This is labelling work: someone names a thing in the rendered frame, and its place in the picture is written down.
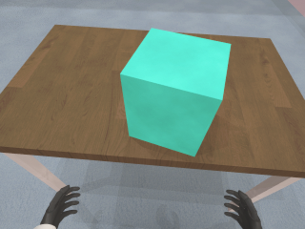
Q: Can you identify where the left robot hand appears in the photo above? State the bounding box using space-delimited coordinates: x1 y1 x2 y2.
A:
40 185 81 229

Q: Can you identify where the carton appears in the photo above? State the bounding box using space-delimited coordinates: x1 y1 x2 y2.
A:
120 28 232 156

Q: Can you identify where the table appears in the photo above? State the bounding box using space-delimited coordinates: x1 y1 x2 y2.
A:
0 24 305 212

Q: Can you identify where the right robot hand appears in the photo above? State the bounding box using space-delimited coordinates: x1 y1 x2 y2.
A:
224 190 263 229

